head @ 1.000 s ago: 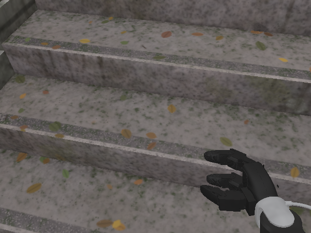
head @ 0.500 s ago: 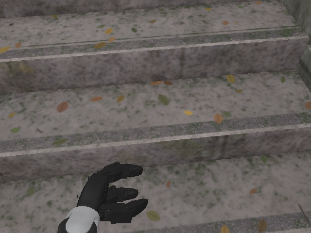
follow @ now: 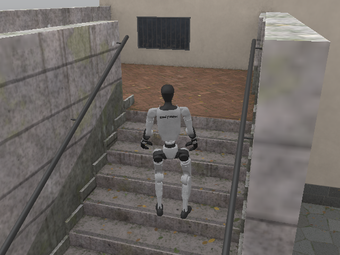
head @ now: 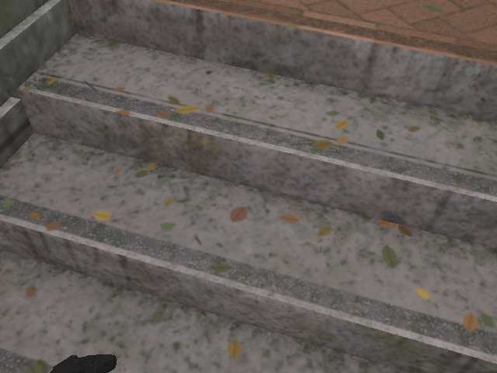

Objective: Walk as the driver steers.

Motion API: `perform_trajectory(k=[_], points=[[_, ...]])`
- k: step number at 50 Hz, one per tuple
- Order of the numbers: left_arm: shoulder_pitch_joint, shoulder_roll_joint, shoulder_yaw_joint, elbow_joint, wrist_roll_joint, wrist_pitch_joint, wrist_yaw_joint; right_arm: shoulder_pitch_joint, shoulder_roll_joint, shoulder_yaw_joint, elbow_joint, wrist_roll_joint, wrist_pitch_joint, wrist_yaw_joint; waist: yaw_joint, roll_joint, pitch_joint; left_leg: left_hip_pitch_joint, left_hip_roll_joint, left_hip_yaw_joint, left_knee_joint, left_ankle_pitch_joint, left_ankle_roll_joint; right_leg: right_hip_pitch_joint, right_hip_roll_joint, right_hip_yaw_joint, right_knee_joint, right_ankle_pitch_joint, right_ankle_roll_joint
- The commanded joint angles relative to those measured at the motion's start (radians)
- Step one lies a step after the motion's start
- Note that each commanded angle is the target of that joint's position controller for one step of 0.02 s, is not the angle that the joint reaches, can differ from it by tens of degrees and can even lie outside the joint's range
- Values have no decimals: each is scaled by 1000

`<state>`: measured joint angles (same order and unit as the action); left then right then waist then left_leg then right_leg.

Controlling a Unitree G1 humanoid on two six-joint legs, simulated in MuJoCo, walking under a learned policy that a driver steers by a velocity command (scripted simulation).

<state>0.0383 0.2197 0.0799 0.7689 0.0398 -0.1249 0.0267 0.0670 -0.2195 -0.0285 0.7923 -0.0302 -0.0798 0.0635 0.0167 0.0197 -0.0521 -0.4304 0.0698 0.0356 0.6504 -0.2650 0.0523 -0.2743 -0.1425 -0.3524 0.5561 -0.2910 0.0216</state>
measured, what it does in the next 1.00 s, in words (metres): steps on the spot: right foot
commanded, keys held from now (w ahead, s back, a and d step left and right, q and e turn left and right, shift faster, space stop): q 0.22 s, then no key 0.16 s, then e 0.62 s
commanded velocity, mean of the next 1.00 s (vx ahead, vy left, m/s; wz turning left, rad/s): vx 0.00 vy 0.00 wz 0.02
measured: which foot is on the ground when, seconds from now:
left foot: down 0.00-1.00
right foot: down 0.00-0.00, up 0.02-0.46, down 0.48-0.82, up 0.84-1.00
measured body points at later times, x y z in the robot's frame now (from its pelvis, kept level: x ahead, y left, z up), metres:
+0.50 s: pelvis +0.03 +0.00 +0.00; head +0.05 +0.01 +0.45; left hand +0.08 +0.27 -0.12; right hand +0.27 -0.17 -0.09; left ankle +0.04 +0.10 -0.73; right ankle +0.02 -0.13 -0.73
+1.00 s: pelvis +0.03 +0.01 +0.01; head +0.04 +0.01 +0.46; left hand +0.24 +0.26 -0.07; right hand +0.17 -0.24 -0.08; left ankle +0.04 +0.10 -0.73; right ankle -0.06 -0.12 -0.58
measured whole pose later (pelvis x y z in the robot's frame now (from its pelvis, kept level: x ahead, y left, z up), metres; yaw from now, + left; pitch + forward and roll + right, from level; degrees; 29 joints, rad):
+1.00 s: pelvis +0.03 +0.01 +0.01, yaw -4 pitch +6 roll +0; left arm 0.13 0.28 0.07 0.68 0.04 -0.06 -0.01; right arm 0.20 -0.20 -0.03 0.64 -0.04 -0.06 -0.06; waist -0.03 -0.01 -0.08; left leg -0.33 0.01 0.16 0.46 -0.22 0.07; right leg -0.66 0.04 0.08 1.46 -0.44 0.08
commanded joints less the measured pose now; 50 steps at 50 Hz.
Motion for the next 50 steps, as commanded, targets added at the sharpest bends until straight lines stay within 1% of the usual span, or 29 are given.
perform_trajectory(k=[1, 2, 3, 4, 5, 6, 8, 11, 16, 20, 23, 24, 25, 26, 28, 29, 31, 34, 37, 40, 41, 42, 43, 44, 45, 46, 47, 48, 50], points=[[105, -15, -10, -141, -18, 7, 13, 172, -297, -107, -33, 28, -48, -55, 3, 347, -206, 475, 234, -481, -262, 809, 396, -267, 122, 107, 307, -361, 60], [-13, 36, -7, -168, -23, 6, 0, 252, -299, -123, -3, -5, -70, -68, -100, 229, -205, 559, 268, -614, -316, 604, 388, -453, 164, 309, 513, -408, 80], [-100, 20, -16, -175, -26, 17, -10, 214, -289, -132, 20, -24, -79, -65, -114, 179, -166, 524, 238, -529, -265, 553, 318, -585, 165, 408, 776, -341, 58], [-54, 85, 5, -153, -36, 32, -12, 129, -247, -120, -2, -12, -63, -58, -81, 125, -176, 427, 220, -447, -236, 561, 281, -588, 150, 455, 1013, -283, 48], [-2, 134, 26, -127, -20, 30, -7, 35, -186, -90, -47, 2, -43, -59, -26, 39, -147, 300, 199, -394, -258, 555, 260, -547, 128, 489, 1028, -194, 33], [-9, 117, 19, -149, 4, 21, -4, -5, -133, -67, -63, 11, -28, -59, 24, -15, -102, 195, 170, -351, -290, 487, 248, -503, 107, 481, 944, -137, 25], [31, 84, 6, -167, 7, 21, -5, -12, -100, -53, -122, 1, -8, -68, 38, 12, -132, 160, 147, -356, -287, 483, 277, -451, 132, 462, 947, -61, 58], [100, 114, 2, -156, -13, 52, -7, 52, -106, -43, -169, -10, -3, -71, 4, 60, -148, 195, 145, -402, -260, 517, 324, -514, 171, 467, 1046, -22, 131], [133, 131, -11, -138, -11, 73, -11, 95, -109, -19, -222, 14, -6, -61, -32, 48, -117, 174, 121, -370, -251, 348, 279, -492, 146, 424, 902, 1, 171], [176, 48, -48, -137, -13, 73, -59, 36, -130, -14, -242, 22, -3, -55, -22, 62, -105, 115, 88, -354, -219, 217, 200, -289, 103, 382, 444, -89, 150], [239, 11, -66, -110, -51, 63, -135, -23, -63, 24, -191, 71, 6, -10, 26, 27, -86, 58, 72, -341, -137, 123, 137, -62, 79, 349, -1, 3, 118], [262, -28, -66, -95, -62, 101, -30, 234, -60, -8, -134, 22, 30, -63, -42, 227, -153, 238, 30, -228, -187, 389, 86, 41, 162, 279, -122, -28, 36], [290, 63, -62, -91, -43, 102, 14, 246, -49, -9, -121, 21, 29, -76, -45, 143, -130, 210, -8, -194, -82, 421, 19, 99, 62, 438, -156, 292, 7], [55, 181, -47, -190, -74, 32, -71, 163, -37, 0, -185, 60, 11, -16, -150, -230, -83, 115, -55, -183, -63, 158, -12, 4, 44, 455, -26, 408, -149], [-9, 100, -44, -206, -53, 11, -128, 6, -113, -31, -221, 12, 32, -28, -100, -125, -37, 142, -78, -70, -46, -18, -55, -174, -15, 619, -143, 79, -188], [34, 129, -22, -196, -57, 10, -126, -5, -127, -45, -230, 15, 35, -46, -74, -134, -17, 94, -87, -58, -37, -28, -34, -134, -20, 640, -161, 56, -187], [73, 98, -27, -188, -64, 7, -114, -38, -112, -50, -238, 18, 21, -75, -31, -120, -23, 7, -62, -55, -22, -4, -41, -24, -61, 722, -144, 58, -204], [128, 121, -8, -176, -44, 13, -90, -58, -102, -57, -273, 23, -2, -101, 0, -132, -28, -4, -80, -14, 23, 29, -17, -7, -66, 735, -131, 187, -255], [132, 118, -7, -165, -47, 16, -64, -43, -103, -66, -299, 14, -11, -114, -6, -130, -55, 40, -74, 10, 37, 120, 13, -17, -50, 726, -91, 323, -267], [104, 104, -8, -181, -42, 36, -57, -7, -109, -71, -310, 8, -22, -119, -24, -63, -89, 178, -29, -32, -46, 276, 90, -125, 44, 645, -14, 244, -203], [94, 105, -8, -187, -36, 47, -48, 52, -123, -75, -297, 1, -25, -120, -45, -18, -121, 276, 37, -108, -114, 368, 154, -209, 103, 597, 54, 134, -154], [72, 79, -20, -197, -10, 50, -48, 150, -158, -85, -275, 2, -30, -123, -82, 122, -129, 415, 195, -337, -249, 484, 316, -370, 207, 488, 242, -66, -52], [103, 115, -2, -177, 13, 50, -48, 195, -188, -95, -262, -11, -37, -132, -121, 233, -157, 433, 384, -538, -346, 523, 439, -457, 222, 457, 706, -404, 46], [110, 143, 13, -162, 2, 46, -39, 180, -173, -84, -252, -23, -44, -138, -87, 54, -148, 396, 389, -507, -340, 472, 411, -527, 193, 488, 994, -343, 67], [124, 145, 11, -142, -8, 52, -27, 100, -144, -60, -247, -35, -35, -125, -39, 47, -102, 277, 335, -377, -329, 430, 344, -538, 173, 509, 1157, -234, 62], [81, 144, 7, -155, -4, 52, -18, 29, -63, -18, -256, -37, -20, -117, -19, 26, -97, 212, 266, -255, -342, 413, 290, -532, 186, 508, 1163, -166, 49], [35, 124, -2, -173, 5, 50, -24, -9, -10, 9, -256, -15, -14, -119, -18, 2, -99, 225, 233, -160, -356, 371, 250, -518, 178, 504, 1080, -124, 37], [12, 90, -17, -197, 14, 45, -29, -8, -20, 10, -257, -5, 0, -125, 0, -6, -113, 247, 205, -130, -348, 331, 215, -502, 148, 488, 970, -129, 47], [19, 71, -24, -176, 1, 47, -54, 27, -77, -8, -258, -5, 10, -138, -29, 19, -110, 330, 173, -67, -365, 276, 195, -501, 142, 421, 773, -169, 85]])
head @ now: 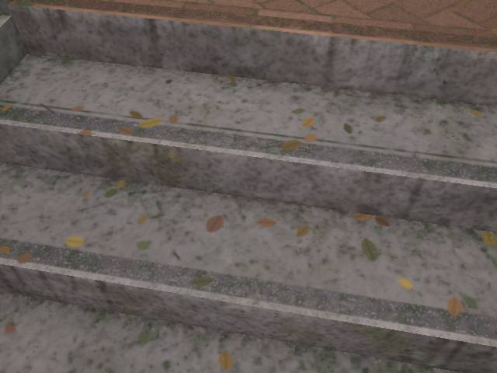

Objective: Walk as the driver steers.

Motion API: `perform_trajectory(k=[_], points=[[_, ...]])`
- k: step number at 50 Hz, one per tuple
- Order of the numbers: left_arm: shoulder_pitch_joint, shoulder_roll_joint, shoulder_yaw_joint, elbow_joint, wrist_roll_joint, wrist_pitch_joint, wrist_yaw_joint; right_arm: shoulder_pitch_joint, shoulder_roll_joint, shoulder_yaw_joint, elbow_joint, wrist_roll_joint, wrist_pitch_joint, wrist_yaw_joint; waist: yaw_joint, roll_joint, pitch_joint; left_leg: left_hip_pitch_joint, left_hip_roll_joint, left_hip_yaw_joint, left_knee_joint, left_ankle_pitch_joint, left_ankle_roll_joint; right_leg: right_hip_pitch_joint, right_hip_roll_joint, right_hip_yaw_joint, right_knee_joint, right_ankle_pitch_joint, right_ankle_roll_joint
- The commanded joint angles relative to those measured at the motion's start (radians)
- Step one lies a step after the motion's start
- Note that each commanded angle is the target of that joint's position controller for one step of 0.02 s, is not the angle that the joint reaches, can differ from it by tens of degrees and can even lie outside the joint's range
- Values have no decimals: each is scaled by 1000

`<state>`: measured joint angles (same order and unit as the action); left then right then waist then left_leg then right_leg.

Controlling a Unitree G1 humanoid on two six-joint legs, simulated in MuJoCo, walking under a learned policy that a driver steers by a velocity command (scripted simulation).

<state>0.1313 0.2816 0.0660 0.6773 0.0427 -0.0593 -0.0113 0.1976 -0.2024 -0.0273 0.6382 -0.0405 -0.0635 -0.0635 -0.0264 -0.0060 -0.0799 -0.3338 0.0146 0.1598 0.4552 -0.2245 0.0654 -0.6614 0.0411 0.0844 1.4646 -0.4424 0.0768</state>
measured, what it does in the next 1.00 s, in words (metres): steps on the spot: right foot, then left foot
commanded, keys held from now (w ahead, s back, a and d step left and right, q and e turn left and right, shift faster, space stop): e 0.18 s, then no key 0.10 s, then q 0.72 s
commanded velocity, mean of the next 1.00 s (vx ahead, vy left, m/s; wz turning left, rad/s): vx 0.00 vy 0.00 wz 0.07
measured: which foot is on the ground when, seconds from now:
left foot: down 0.00-0.22, up 0.24-0.46, down 0.48-1.00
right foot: up 0.00-0.20, down 0.22-0.82, up 0.84-1.00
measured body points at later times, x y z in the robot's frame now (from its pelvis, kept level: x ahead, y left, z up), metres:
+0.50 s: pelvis +0.00 -0.05 -0.02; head +0.02 -0.05 +0.43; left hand +0.22 +0.12 -0.11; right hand +0.10 -0.30 -0.14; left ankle +0.03 +0.08 -0.74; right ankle -0.03 -0.13 -0.74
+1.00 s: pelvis +0.03 +0.01 +0.00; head +0.04 +0.02 +0.45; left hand +0.17 +0.30 -0.07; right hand +0.20 -0.22 -0.09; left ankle +0.01 +0.09 -0.74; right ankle -0.03 -0.14 -0.58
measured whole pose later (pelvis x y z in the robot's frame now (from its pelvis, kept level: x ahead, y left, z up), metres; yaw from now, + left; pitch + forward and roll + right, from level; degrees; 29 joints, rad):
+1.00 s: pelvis +0.03 +0.01 +0.00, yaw +9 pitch +5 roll -2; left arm 0.14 0.28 0.08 0.64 0.05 -0.06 0.04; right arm 0.24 -0.23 -0.04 0.71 -0.04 -0.08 0.02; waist -0.01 -0.01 -0.07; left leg -0.31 -0.05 -0.04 0.48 -0.24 0.09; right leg -0.63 0.03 0.04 1.46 -0.45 0.09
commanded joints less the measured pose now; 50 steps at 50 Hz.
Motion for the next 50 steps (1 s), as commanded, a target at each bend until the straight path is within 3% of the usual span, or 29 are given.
perform_trajectory(k=[1, 3, 5, 9, 11, 12, 13, 14, 15, 17, 20, 21, 23, 25, 26, 28, 30, 32, 36, 39, 40, 41, 42, 43, 44, 45, 46, 48, 50], points=[[-67, 7, -14, -83, -13, -17, -26, -57, -128, -21, -82, -2, -6, -12, -4, 61, -82, 272, 235, -181, -183, 185, 183, -114, -48, -31, -242, -27, 50], [-44, -14, -28, -76, -6, -14, -58, -46, -184, -41, -70, 2, -17, -10, -4, 56, -50, 194, 253, -141, -199, 145, 190, 10, -64, -106, -429, -99, 55], [3, -10, -35, -70, -5, -13, -78, -84, -225, -56, -62, -17, -25, -5, 14, 115, -41, 115, 286, -146, -182, 153, 203, 139, -94, -103, -517, -32, -4], [88, 35, -16, -62, -23, -23, -78, -143, -190, -59, -29, -6, -55, 8, 38, 90, -42, 133, 343, -137, -80, 99, 179, 279, -87, -128, -857, 218, -126], [82, 59, 10, -66, -25, -42, -57, -63, -110, -36, 24, 1, -47, 20, 17, 48, -40, 50, 286, -87, 23, -63, 72, 437, -50, -115, -1021, 400, -217], [110, 151, 37, -71, -18, -53, -25, -23, -19, -18, -12, 7, -44, 16, -21, -156, -116, -86, 127, 64, 258, -195, -65, 606, -231, 137, -1031, 827, -389], [129, 217, 55, -86, -35, -62, -14, -92, -59, -13, -87, 27, -58, 12, 47, -244, -134, -321, -24, -6, 402, -378, -156, 706, -397, 436, -1110, 803, -552], [170, 181, 56, -58, -9, -76, -13, -211, -93, -20, -96, 34, -46, 24, 118, -186, -102, -438, -13, -144, 661, -416, -162, 694, -394, 412, -1115, 650, -502], [111, 144, 46, -42, -4, -73, -24, -225, -96, -21, -85, 30, -30, 33, 101, -149, -68, -492, 11, -206, 860, -356, -142, 615, -348, 296, -1081, 574, -418], [-32, -7, -18, -76, -25, -53, -33, -113, -139, -49, -16, 9, -16, 41, 5, -36, -32, -429, 30, -267, 969, -245, -114, 423, -293, 167, -1072, 609, -346], [-199, -110, -92, -130, -53, -40, -50, 92, -69, -32, 107, 0, -15, 112, -113, 3, -44, -194, 77, -225, 722, -93, -197, 260, -200, 10, -1020, 566, -246], [-183, -94, -94, -125, -65, -38, -57, 105, -37, -23, 126, 3, -10, 143, -99, 1, -17, -138, 79, -185, 498, -132, -217, 260, -158, -35, -1008, 439, -193], [-40, -13, -72, -27, -81, -7, -84, 14, -6, -5, 120, 52, -15, 189, -25, -7, 49, -9, 27, -99, 114, -3, -203, 271, -121, -41, -1002, 100, -159], [45, 53, -33, 10, -53, 10, -103, -47, -87, -10, 50, 41, -41, 141, 31, -37, -11, -18, 52, -171, 135, 156, -117, 365, -212, 72, -996, 85, -205], [101, 72, -13, -33, -32, -10, -58, -204, -196, -29, -31, 51, -61, 101, 145, 46, -50, -132, 40, -195, 194, 265, -2, 469, -162, 8, -955, 194, -226], [26, 92, -5, -62, -28, -43, 1, -222, -155, -26, -42, 37, -70, 70, 95, 16, -118, -243, 56, -225, 222, 313, 70, 599, -176, -37, -901, 490, -269], [45, 92, 13, -58, -32, -36, 24, -143, -95, -15, -17, 35, -51, 72, 62, -44, -65, -248, 25, -191, 321, 68, 5, 569, -333, 93, -1033, 548, -399], [-11, 82, 26, -65, -7, -39, 40, -31, -93, -25, 3, 18, -23, 68, 18, -113, -7, -234, 36, -189, 519, -244, -44, 494, -454, 147, -1112, 547, -452], [-119, 57, 38, -67, 3, -54, 86, -57, -8, 6, -36, 8, 8, 103, -1, -49, -24, -179, 53, -143, 418, -301, -58, 548, -356, -62, -1108, 699, -329], [-110, 130, 62, -56, 5, -3, 60, -43, -29, -8, -9, 54, -15, 138, 22, -69, -17, 6, -58, -24, 38, 30, -23, 541, -283, -156, -1054, 506, -282], [-28, 106, 58, -32, 18, 7, 45, -53, -56, -21, -16, 51, -27, 125, 43, -51, -35, 96, -68, -62, 22, 155, 24, 500, -285, -166, -1010, 390, -234], [28, 37, 41, -20, 20, 9, 38, -19, -110, -42, -23, 34, -35, 106, 31, 16, -76, 209, -7, -159, 3, 385, 96, 432, -234, -238, -895, 279, -153], [66, -52, 14, -90, -7, 4, 48, 89, -254, -77, -17, 38, -40, 72, 33, 213, -173, 450, 242, -532, 2, 883, 340, 211, -70, -308, -679, -37, -21], [-15, 7, 19, -137, -23, -3, 51, 230, -265, -95, 11, 6, -46, 68, -90, 219, -183, 573, 400, -761, -73, 857, 445, 6, 5, -126, -449, -310, 46], [-133, 23, 21, -147, -42, 5, 48, 238, -263, -101, 59, -19, -61, 74, -120, 171, -111, 509, 366, -687, -54, 718, 385, -127, -6, -20, -118, -269, 41], [-114, 64, 31, -133, -33, -1, 51, 171, -252, -97, 58, -32, -59, 85, -89, 141, -83, 396, 309, -584, -37, 640, 325, -184, -18, 14, 133, -179, 22], [-57, 130, 58, -107, -15, -12, 54, 53, -185, -64, 15, -24, -46, 92, -31, 88, -64, 277, 275, -529, -65, 597, 300, -168, -23, 39, 180, -71, 2], [-43, 87, 43, -129, 34, -24, 56, -89, -89, -19, -23, 13, -34, 91, 78, 44, -2, 61, 202, -446, -110, 468, 262, -39, -46, 23, 19, -1, -5], [23, 58, 25, -118, 3, -3, 46, -86, -120, -25, -38, -9, -14, 74, 78, 127, -85, 60, 187, -443, -97, 539, 282, 0, -5, -13, 111, 42, 43]])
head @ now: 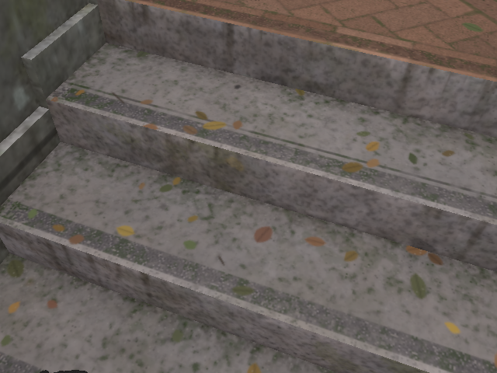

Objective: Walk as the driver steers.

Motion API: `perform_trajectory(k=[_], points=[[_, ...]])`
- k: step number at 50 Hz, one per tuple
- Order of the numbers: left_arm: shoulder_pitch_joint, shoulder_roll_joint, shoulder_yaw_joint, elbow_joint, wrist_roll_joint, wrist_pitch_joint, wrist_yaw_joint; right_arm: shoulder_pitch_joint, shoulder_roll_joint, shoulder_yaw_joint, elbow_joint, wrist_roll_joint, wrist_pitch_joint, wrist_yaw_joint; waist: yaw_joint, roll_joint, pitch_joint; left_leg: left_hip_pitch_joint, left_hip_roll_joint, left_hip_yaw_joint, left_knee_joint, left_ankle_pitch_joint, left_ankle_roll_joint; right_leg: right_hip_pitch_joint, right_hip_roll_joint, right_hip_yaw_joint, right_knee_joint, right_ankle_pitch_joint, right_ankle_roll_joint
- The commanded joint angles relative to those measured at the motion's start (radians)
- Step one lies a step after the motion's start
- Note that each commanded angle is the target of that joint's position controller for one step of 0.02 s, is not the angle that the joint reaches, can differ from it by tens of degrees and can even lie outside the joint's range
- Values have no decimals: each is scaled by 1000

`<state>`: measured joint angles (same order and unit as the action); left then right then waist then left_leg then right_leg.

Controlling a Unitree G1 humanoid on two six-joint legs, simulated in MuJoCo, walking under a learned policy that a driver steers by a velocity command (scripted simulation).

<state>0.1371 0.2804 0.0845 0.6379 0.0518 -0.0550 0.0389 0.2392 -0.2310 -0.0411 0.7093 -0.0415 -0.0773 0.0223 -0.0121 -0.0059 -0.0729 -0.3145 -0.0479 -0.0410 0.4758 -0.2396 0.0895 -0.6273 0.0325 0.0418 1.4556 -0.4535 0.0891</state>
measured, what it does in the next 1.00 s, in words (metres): climbs: right foot, then left foot 0.15 m higher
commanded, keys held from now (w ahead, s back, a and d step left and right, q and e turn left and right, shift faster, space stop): q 0.04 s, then no key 0.18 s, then w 0.32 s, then w+e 0.46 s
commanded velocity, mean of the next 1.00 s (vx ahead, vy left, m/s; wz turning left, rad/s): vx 0.28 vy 0.00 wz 0.00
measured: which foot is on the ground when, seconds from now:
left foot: down 0.00-0.40, up 0.42-0.84, down 0.86-1.00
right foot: up 0.00-0.36, down 0.38-0.88, up 0.90-1.00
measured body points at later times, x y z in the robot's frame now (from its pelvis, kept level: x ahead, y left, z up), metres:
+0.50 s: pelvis +0.03 -0.05 -0.01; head +0.03 -0.05 +0.44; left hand +0.05 +0.19 -0.14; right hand +0.20 -0.29 -0.12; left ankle -0.02 +0.08 -0.64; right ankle -0.04 -0.16 -0.74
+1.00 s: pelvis +0.28 +0.02 +0.07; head +0.30 +0.01 +0.51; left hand +0.26 +0.25 -0.08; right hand +0.46 -0.18 -0.05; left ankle +0.36 +0.11 -0.59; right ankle +0.11 -0.12 -0.45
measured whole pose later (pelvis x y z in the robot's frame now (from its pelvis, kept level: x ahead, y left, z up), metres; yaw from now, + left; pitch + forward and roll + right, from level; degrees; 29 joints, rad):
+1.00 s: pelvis +0.28 +0.02 +0.07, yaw -5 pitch +9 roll +4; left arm 0.42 0.18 0.03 1.07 0.06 -0.10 -0.12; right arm 0.01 -0.15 0.04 0.85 -0.03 -0.06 0.04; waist 0.01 -0.04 -0.13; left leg -0.79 0.03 0.23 1.06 -0.42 0.10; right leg -0.62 0.00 0.19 1.69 -0.01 -0.13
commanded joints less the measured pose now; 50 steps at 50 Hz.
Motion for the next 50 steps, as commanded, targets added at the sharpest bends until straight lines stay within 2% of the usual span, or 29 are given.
perform_trajectory(k=[1, 8, 11, 13, 16, 19, 20, 21, 22, 24, 25, 27, 28, 29, 30, 32, 33, 35, 37, 38, 40, 41, 43, 44, 45, 46, 47, 48, 50], points=[[34, 73, 3, -73, -26, 2, -10, -109, -97, -12, -115, -16, 1, -14, 47, 116, -89, 49, 253, -251, -107, 559, 264, -67, 12, 30, 149, 77, 57], [65, 101, -22, -52, -33, 20, 0, -18, -82, 20, -139, 4, -15, 2, -16, 102, -107, 107, 275, -289, -20, 639, 264, -169, -16, 18, 181, 145, 105], [84, 69, -31, -33, -31, 15, -33, -87, -107, 21, -163, 15, -3, -2, 12, 93, -71, 2, 238, -278, -48, 414, 211, -33, -44, -12, -102, 177, 97], [133, 1, -54, -16, -12, 11, -89, -133, -120, 18, -159, 35, 7, 3, 38, 76, -32, -111, 162, -255, -82, -62, 126, 164, -77, -61, -505, 30, 73], [129, 3, -60, -18, -35, 18, -145, -15, -218, -35, -72, 43, 35, 15, -40, 142, 9, -27, 253, -458, -138, -371, 202, 227, -42, -101, -842, 8, 24], [164, 58, -44, -58, -43, -26, -101, -30, -129, -12, -23, 35, 20, 20, 0, 148, -68, -70, 241, -482, -61, -348, 169, 442, -72, -35, -983, 171, -140], [249, 94, -32, -38, -31, -46, -89, -39, -59, 6, -21, 32, 12, 17, 23, 44, -71, -228, 139, -358, 98, -294, 85, 585, -175, 108, -1004, 197, -282], [331, 176, 6, 15, -10, -52, -82, -179, -15, 12, -80, 13, 11, 30, 85, -201, -6, -557, -71, -78, 380, -264, -45, 701, -359, 518, -1184, 23, -516], [374, 135, -2, 40, 7, -56, -72, -292, -48, 1, -86, 3, 9, 20, 147, -126, 61, -776, -42, -77, 675, -265, -63, 764, -450, 643, -1270, -76, -552], [344, -11, -62, 85, 31, -54, -98, -208, -42, -6, -29, 22, 20, -19, 77, -117, 104, -902, -35, -169, 1123, -33, 4, 691, -366, 454, -1220, 60, -426], [345, -69, -91, 103, 22, -47, -110, -198, -59, -22, -18, 5, 18, -27, 73, -80, 96, -919, -61, -180, 1144, 53, 21, 704, -327, 348, -1216, 174, -400], [385, -75, -100, 155, 13, -27, -126, -207, -48, -24, -7, 3, 18, -13, 66, -87, 64, -953, -53, -128, 1290, 23, 38, 718, -310, 223, -1218, 320, -393], [407, 17, -43, 194, -57, -57, -42, -140, -8, -7, -49, -50, 27, 6, -7, 155, 107, -893, 33, 21, 1276, -61, -37, 715, -287, 197, -1183, 451, -323], [435, 27, -46, 225, -51, -69, -22, -160, 37, 3, -47, -38, 44, 12, 4, 116, 104, -913, 35, 94, 1371, -94, -71, 684, -287, 184, -1174, 522, -326], [524, -54, -86, 266, 23, -36, -93, -285, 51, 34, -46, 22, 49, 17, 115, -266, 66, -1109, 20, -50, 1485, -102, 38, 733, -297, 194, -1220, 362, -399], [645, -139, -113, 380, 80, -12, -134, -363, 67, 64, -75, 8, 39, 16, 142, -120, 158, -1435, 34, -50, 1710, -140, 151, 811, -347, 298, -1214, 311, -418], [621, -160, -118, 395, 89, -7, -134, -372, 76, 76, -89, 5, 23, 17, 121, -53, 126, -1450, 61, -20, 1634, -130, 179, 811, -325, 249, -1218, 332, -395], [555, -150, -124, 420, 92, -18, -129, -440, 89, 103, -112, 9, 17, 13, 92, -72, 121, -1384, 134, 64, 1501, -92, 176, 683, -273, 187, -1270, 311, -366], [616, -156, -133, 474, 92, -27, -137, -684, 85, 120, -208, 1, 53, 13, 135, -109, 121, -1095, 174, 173, 1163, 56, 160, 375, -249, 179, -1424, 308, -348], [508, -133, -133, 432, 58, -19, -165, -769, 131, 145, -243, -13, 88, 36, 91, -133, 122, -709, 154, 200, 1007, -5, 124, 76, -252, 118, -1555, 330, -356], [470, -10, -115, 389, -14, -60, -172, -628, 97, 130, -185, -2, 118, 69, -1, -222, 51, -427, 37, 294, 1006, -64, 31, 111, -271, 88, -1445, 1034, -376], [476, 46, -103, 419, -3, -77, -178, -585, 53, 120, -164, 10, 121, 73, -45, -229, 36, -379, 4, 288, 857, -76, 33, 249, -273, 68, -1366, 1413, -347], [464, 154, -48, 431, 0, -89, -177, -314, -21, 88, -79, 2, 110, 56, -124, -241, -127, -95, -30, 198, 609, -41, 71, 445, -284, 32, -1095, 1800, -232], [545, 35, -65, 436, 53, -90, -170, -58, -30, 79, -4, -5, 96, 39, -161, -5, -438, 450, 150, -147, 520, 285, 212, 148, -224, 102, -727, 1388, -189], [617, -91, -88, 405, 75, -77, -185, 232, -80, 63, 99, -7, 87, 23, -175, 285, -647, 703, 386, -675, 156, 127, 335, -63, -18, 183, -482, 404, -208], [473, -51, -48, 414, 0, -48, -191, 346, -159, 22, 167, -22, 60, 4, -222, 288, -391, 368, 431, -894, -36, -292, 292, -158, 7, 281, 139, 433, -200], [390, -72, -33, 409, -20, -47, -185, 224, -176, 22, 204, -4, 18, -1, -149, 213, -141, 63, 401, -779, -73, -528, 202, -274, -22, 252, 399, 487, -195], [372, -117, -41, 416, -3, -55, -168, 80, -139, 22, 213, 18, 2, -1, -83, 124, -95, -59, 406, -650, -56, -501, 215, -281, -47, 198, 508, 480, -197], [213, -148, -65, 354, 4, -47, -136, -91, 107, 80, 234, 9, 3, 13, 9, -87, -103, -138, 425, -418, -42, -227, 209, -342, -85, 175, 620, 468, -278]])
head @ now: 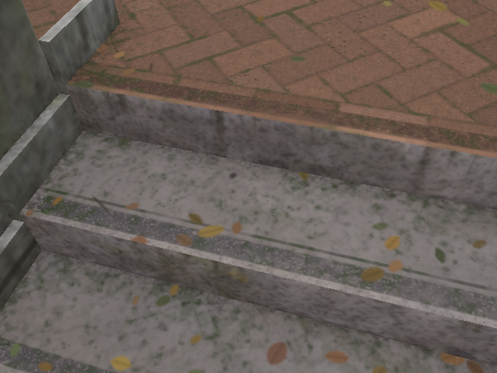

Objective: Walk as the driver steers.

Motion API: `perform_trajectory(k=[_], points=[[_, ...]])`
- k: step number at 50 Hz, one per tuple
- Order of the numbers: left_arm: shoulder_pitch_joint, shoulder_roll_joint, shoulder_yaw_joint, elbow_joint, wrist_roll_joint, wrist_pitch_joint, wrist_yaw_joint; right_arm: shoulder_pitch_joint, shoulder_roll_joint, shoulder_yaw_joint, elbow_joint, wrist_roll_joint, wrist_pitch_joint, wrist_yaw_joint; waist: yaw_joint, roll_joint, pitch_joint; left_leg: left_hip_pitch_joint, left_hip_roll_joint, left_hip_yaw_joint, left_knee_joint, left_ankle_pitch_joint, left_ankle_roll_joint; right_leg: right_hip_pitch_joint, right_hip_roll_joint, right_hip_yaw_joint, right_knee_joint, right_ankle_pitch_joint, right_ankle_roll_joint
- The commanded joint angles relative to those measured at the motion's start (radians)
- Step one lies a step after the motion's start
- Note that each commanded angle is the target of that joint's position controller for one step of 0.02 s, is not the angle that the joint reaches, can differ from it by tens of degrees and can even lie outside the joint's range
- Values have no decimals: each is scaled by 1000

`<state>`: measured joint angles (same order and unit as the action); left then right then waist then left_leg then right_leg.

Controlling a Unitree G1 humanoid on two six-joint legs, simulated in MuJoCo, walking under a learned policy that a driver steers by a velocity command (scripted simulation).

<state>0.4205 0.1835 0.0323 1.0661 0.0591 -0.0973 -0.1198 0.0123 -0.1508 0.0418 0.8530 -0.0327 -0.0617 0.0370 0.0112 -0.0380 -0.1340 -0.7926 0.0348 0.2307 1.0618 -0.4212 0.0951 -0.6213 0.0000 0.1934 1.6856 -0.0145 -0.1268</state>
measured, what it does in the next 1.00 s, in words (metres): climbs: right foot 0.15 m higher, then left foot 0.15 m higher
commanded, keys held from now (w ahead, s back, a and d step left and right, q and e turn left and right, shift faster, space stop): w+e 0.44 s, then w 0.12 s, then w+q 0.44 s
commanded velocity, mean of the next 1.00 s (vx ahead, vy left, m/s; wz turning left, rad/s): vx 0.49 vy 0.00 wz -0.22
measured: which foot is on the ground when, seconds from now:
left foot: down 0.00-0.44, up 0.46-0.88, down 0.90-1.00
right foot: up 0.00-0.40, down 0.42-0.94, up 0.96-1.00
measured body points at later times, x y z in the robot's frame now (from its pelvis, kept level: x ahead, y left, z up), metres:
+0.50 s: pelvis +0.27 -0.03 +0.13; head +0.28 -0.03 +0.58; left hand +0.53 +0.10 +0.04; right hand +0.17 -0.21 -0.03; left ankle +0.11 +0.11 -0.55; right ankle +0.32 -0.13 -0.50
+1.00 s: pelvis +0.57 -0.02 +0.28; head +0.57 -0.01 +0.73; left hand +0.61 +0.18 +0.12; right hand +0.75 -0.26 +0.20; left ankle +0.68 +0.02 -0.35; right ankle +0.36 -0.15 -0.38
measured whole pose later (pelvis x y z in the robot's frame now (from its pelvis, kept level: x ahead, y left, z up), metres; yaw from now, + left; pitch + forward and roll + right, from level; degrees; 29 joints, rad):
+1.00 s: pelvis +0.57 -0.02 +0.28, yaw -9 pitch +6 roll +2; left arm 0.35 0.18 0.01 1.06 0.08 -0.10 -0.12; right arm -0.01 -0.15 0.03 0.82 -0.04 -0.04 0.07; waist -0.01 -0.07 -0.15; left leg -0.88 -0.06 0.14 1.20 -0.44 0.11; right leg -0.27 -0.07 0.08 0.96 -0.11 -0.09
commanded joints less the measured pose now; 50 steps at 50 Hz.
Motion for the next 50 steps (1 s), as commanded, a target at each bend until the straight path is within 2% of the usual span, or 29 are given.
perform_trajectory(k=[1, 3, 5, 6, 10, 12, 14, 16, 18, 20, 21, 23, 24, 25, 27, 30, 31, 33, 34, 38, 41, 42, 44, 45, 46, 47, 48, 49, 50], points=[[-78, -64, -11, -71, -6, 22, 26, 118, 94, 14, 102, -19, -15, 0, 33, -46, -33, 318, 330, -596, -662, 65, 176, -374, -78, 16, 336, 90, -97], [-130, -98, -25, -91, -22, 50, 8, 117, 77, -4, 120, -14, -19, -8, 67, 21, 31, 306, 287, -392, -715, 201, 137, -427, -89, -17, 346, 5, -132], [-177, -98, -33, -102, -40, 54, -1, 118, 70, -8, 140, -42, -28, -16, 87, 45, 80, 279, 235, -227, -783, 219, 99, -477, -74, -26, 377, -40, -152], [-221, -98, -48, -117, -48, 55, -9, 181, 46, -10, 176, -63, -24, -15, 56, 101, 88, 330, 246, -235, -817, 233, 133, -576, -47, -58, 599, -103, -173], [-412, -44, -74, -212, -56, 44, 10, 404, 12, 9, 296, -121, -22, 0, 24, 45, 85, 600, 192, -112, -807, 227, 67, -876, -18, -70, 583, -76, -243], [-514, -2, -81, -259, -51, 53, 18, 474, -1, 20, 308, -135, -22, 6, -2, 23, 59, 659, 182, -60, -844, 259, 57, -845, -61, -119, 293, 14, -211], [-603, 0, -80, -290, -53, 75, 26, 593, -8, 25, 326, -139, -21, 2, -56, 115, 65, 737, 199, -43, -897, 357, 82, -855, -81, -199, 194, 14, -169], [-749, -15, -85, -343, -55, 115, 27, 514, -37, 24, 291, -101, -13, 35, -53, 110, 107, 640, 263, 2, -1028, 607, 106, -637, -108, -304, -102, -215, -124], [-675, -41, -74, -354, -64, 131, 5, 517, -152, 9, 290, -63, -60, 50, 37, 179, 48, 549, 287, 85, -939, 1487, 138, -256, -2, -402, -162, -211, -88], [-509, -8, -55, -323, -50, 125, 3, 491, -276, -36, 268, -27, -77, 40, 96, 216, 37, 862, 330, 77, -763, 1792, 123, -236, 87, -392, -478, -357, -50], [-438, 16, -36, -308, -54, 110, 20, 474, -292, -50, 267, -33, -71, 46, 115, 243, 20, 930, 326, 83, -652, 1849, 134, -151, 141, -403, -642, -389, -44], [-81, 113, 11, -190, -61, 94, 78, 538, -179, -34, 263, -110, -73, 66, 147, 130, -192, 436, 226, 3, -225, 1476, 72, 507, 81, -36, -690, -93, -154], [151, 163, 29, -92, -17, 100, 90, 456, -111, -21, 248, -92, -56, 100, 209, -42, -178, 75, 49, -75, 92, 452, 18, 720, -54, 313, -1014, -206, -231], [206, 228, 55, -95, 7, 99, 90, 371, -136, -45, 192, -12, -28, 113, 216, -120, -130, -110, -30, -338, 553, 383, 26, 662, -161, 627, -1263, -391, -240], [91, 95, 34, -26, -6, 59, 85, 258, -52, -45, 169, -26, -30, 81, 122, -43, 23, -316, -67, -458, 970, 445, 66, 410, -153, 520, -1223, -420, -232], [-176, -89, -37, 10, -5, 49, 46, 232, -7, -18, 112, -28, -9, 52, -79, 123, 24, -414, -34, -429, 1018, 443, 170, 221, -134, 201, -1223, -186, -157], [-225, -106, -49, 5, -9, 37, 45, 257, -1, -16, 122, -31, 3, 50, -113, 98, 45, -428, -6, -392, 1000, 386, 178, 164, -116, 101, -1250, -182, -132], [-255, -72, -45, -22, 8, 16, 57, 233, -20, -16, 123, -20, 7, 51, -118, 75, 62, -357, 26, -311, 891, 330, 148, 52, -84, -37, -1327, -220, -112], [-152, -56, -50, 0, 32, 10, 68, 211, -11, -12, 125, -9, 5, 56, -83, -58, 66, -377, 6, -280, 1114, 242, 136, 70, -103, -21, -1361, -203, -137], [84, -29, -71, 100, 80, -3, 79, -138, -45, 15, -81, 12, 5, 5, -9, 90, 80, -676, 78, -314, 787, 225, 182, 429, -206, -33, -1419, -198, -70], [18, 45, -60, 16, 32, 0, 42, -296, -36, 21, -140, -5, 53, 27, 18, -32, 125, -166, 93, -132, 436, 157, 105, 69, -218, -163, -1683, -232, -91], [-4, 96, -56, -2, 3, -7, 34, -184, 17, 27, -106, -6, 67, 54, -31, -113, 136, 18, 43, -70, 509, 180, 69, -2, -244, -208, -1675, 31, -122], [5, 226, -22, -21, -17, -35, 29, -153, -40, 4, -139, 6, 75, 70, -93, -94, 71, 94, -64, -8, 256, 164, 40, 285, -256, -264, -1522, 917, -136], [32, 244, -7, -8, -26, -41, 29, -83, -71, -13, -121, 10, 63, 71, -97, -93, 41, 98, -115, 23, 42, 121, 48, 499, -257, -295, -1410, 1097, -119], [74, 223, -1, 11, -1, -38, 21, 52, -108, -41, -78, 8, 50, 61, -99, -114, -31, 254, -145, -34, -31, 144, 74, 560, -242, -329, -1234, 1164, -89], [230, 97, -20, 14, 65, -33, 11, 189, -164, -50, -26, 25, 36, 51, -43, 51, -254, 688, -64, -377, -39, 396, 199, 266, -158, -256, -967, 888, -26], [161, 84, -20, -13, 64, -14, -11, 439, -208, -68, 40, -1, 47, 29, -165, 181, -305, 876, 31, -795, -409, 30, 248, -1, -11, -176, -710, 208, 3], [11, 56, -5, -41, 30, 9, -25, 571, -273, -98, 99, -31, 35, 9, -213, 246, -185, 827, 129, -1097, -661, -322, 207, -223, 66, -1, -295, -74, 13], [-65, 51, 7, -55, -22, 6, -1, 527, -283, -109, 128, -22, 6, -9, -170, 214, -40, 655, 129, -1078, -672, -360, 133, -311, 45, 57, -48, 1, 20]])
Velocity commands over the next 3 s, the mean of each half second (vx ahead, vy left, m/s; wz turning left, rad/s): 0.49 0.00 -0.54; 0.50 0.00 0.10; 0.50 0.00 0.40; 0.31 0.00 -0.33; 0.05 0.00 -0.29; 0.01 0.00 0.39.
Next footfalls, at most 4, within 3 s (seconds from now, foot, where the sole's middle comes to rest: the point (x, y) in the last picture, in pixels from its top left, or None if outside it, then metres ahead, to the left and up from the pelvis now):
0.42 right None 0.36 -0.14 -0.54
0.90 left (262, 222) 0.72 0.02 -0.38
1.48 right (325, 81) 1.03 -0.15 -0.23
2.02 left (251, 36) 1.25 0.04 -0.23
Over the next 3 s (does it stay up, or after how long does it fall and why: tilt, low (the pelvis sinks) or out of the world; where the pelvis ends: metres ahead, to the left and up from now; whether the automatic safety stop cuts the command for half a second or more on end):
stays up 1.06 -0.06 0.53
